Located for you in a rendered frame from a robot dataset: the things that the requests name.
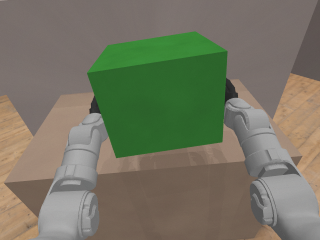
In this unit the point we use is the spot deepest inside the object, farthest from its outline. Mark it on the left robot hand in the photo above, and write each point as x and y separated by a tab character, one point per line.
94	107

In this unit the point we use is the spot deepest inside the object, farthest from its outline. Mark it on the right robot upper arm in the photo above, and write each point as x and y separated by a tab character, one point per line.
287	204

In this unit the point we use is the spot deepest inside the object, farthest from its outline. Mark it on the pedestal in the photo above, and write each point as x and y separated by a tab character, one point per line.
193	193

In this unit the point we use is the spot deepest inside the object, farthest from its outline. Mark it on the carton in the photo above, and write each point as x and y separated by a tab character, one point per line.
160	94

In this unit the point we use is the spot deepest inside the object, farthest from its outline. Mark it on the left robot upper arm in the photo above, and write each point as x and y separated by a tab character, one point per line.
69	215

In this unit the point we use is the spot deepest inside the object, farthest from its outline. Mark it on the right robot hand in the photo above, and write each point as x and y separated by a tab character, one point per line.
230	91

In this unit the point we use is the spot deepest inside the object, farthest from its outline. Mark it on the left robot forearm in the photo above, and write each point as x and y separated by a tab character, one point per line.
78	168

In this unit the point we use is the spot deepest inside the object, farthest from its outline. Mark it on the right robot forearm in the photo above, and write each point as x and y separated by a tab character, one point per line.
264	156

